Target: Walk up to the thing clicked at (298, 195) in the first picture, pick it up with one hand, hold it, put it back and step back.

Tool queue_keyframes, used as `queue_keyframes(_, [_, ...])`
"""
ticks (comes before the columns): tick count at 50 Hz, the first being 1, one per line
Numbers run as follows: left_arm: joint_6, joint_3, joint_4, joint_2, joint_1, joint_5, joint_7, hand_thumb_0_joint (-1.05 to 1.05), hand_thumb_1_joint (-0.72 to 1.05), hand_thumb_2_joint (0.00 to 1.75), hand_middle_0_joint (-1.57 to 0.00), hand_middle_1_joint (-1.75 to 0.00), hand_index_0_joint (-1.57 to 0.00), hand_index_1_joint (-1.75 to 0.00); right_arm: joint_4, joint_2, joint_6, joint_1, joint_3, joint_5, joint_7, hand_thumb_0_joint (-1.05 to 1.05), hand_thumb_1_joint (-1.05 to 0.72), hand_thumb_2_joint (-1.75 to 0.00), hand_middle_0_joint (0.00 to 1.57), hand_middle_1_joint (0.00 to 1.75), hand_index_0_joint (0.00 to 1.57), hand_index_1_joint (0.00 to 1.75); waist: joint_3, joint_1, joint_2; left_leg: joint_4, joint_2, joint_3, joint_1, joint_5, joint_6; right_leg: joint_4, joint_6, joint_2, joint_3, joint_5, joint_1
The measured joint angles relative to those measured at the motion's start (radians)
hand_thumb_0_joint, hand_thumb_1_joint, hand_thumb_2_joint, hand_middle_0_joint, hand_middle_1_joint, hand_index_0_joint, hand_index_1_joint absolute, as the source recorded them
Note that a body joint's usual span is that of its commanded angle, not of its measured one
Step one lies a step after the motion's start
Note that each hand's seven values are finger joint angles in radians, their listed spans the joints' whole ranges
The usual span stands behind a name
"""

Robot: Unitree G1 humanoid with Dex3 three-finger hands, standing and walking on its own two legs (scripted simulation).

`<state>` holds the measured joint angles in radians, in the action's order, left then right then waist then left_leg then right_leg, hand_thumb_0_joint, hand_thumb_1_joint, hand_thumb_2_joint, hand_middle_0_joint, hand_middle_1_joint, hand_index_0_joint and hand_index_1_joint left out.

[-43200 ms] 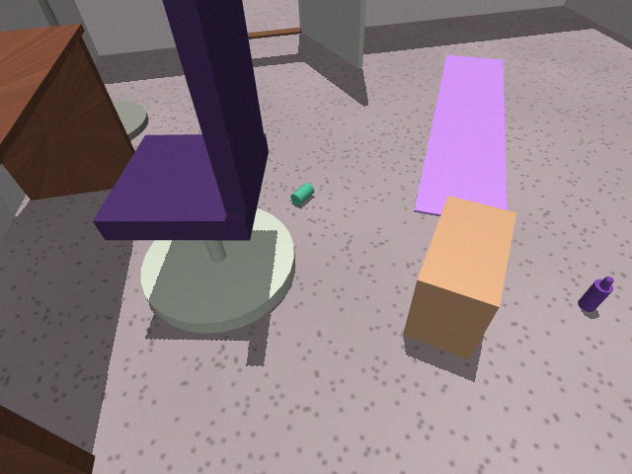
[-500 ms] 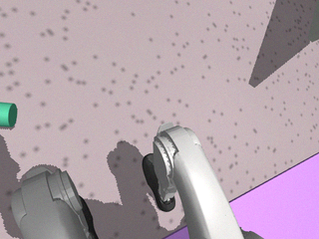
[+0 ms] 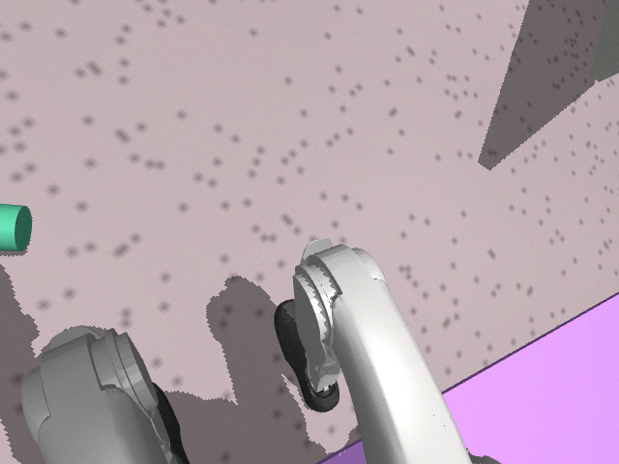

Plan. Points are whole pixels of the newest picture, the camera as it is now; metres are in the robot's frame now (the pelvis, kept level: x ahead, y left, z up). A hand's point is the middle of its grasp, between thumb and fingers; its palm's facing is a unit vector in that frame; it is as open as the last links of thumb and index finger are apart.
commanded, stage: rise first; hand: left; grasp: from above
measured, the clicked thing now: out of the picture +0.47 +0.30 -0.31
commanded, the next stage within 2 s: none
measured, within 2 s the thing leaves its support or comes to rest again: neither
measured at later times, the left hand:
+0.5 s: hand out of the picture +0.44 +0.34 -0.21, palm faces -0.02 -0.46 -0.89, open 14.0 cm
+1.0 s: hand out of the picture +0.44 +0.34 -0.20, palm faces -0.03 -0.45 -0.89, open 13.9 cm
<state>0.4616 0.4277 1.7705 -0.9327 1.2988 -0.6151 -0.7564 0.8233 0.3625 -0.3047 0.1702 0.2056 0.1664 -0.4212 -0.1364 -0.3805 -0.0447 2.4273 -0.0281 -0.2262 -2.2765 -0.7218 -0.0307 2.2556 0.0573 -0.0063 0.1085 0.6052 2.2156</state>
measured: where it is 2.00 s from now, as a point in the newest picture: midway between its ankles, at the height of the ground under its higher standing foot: (245, 416)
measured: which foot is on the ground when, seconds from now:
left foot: down 0.00-1.00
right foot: down 0.00-1.00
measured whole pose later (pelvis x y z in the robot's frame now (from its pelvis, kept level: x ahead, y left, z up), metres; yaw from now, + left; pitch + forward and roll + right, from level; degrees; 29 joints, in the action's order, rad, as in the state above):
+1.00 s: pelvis +0.00 +0.00 +0.00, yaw +0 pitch +31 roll -12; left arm 0.46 0.43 1.77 -0.93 1.30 -0.61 -0.77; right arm 0.84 0.36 -0.32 0.16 0.21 0.17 -0.43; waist -0.15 -0.38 -0.05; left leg 2.42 -0.02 -0.23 -2.27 -0.72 -0.03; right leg 2.25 0.06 0.00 0.11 0.61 2.21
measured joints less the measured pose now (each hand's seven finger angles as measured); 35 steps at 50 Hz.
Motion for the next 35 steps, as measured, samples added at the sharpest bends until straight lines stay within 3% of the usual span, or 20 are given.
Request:
queue_keyframes(12, [-0.01,0.004,-0.005,-0.004,0.004,-0.009,-0.004,0.0,-0.53,1.01,-0.12,-0.99,-0.1,-1.02,0.013,0.001,-0.009,-0.007,-0.002,0.005,0.001,0.0,-0.92,-0.9,0.19,0.3,0.19,0.3,-0.009,-0.002,-0.004,0.0,0.002,-0.002,-0.001,0.004,-0.003,0.001,-0.003,0.002,0.001,-0.002,0.001])
queue_keyframes(25, [-0.008,0.015,-0.003,-0.004,0.008,0.01,-0.008,0.0,-0.52,1.01,-0.13,-0.99,-0.1,-1.01,0.011,0.006,-0.02,-0.011,0.003,0.01,-0.002,0.0,-0.92,-0.9,0.19,0.3,0.19,0.3,-0.017,-0.005,-0.005,-0.002,0.001,-0.003,0.003,-0.002,-0.004,-0.001,-0.002,0.001,0.003,0.002,-0.002])
queue_keyframes(35, [0.002,0.01,-0.021,-0.003,0.009,-0.006,-0.009,0.0,-0.51,1.0,-0.14,-0.98,-0.11,-1.01,0.011,0.008,-0.014,-0.008,-0.01,0.008,-0.005,0.0,-0.92,-0.9,0.19,0.3,0.19,0.3,-0.009,0.002,-0.004,-0.002,0.002,0.0,0.003,-0.001,-0.001,-0.001,0.0,0.002,0.0,0.003,-0.004])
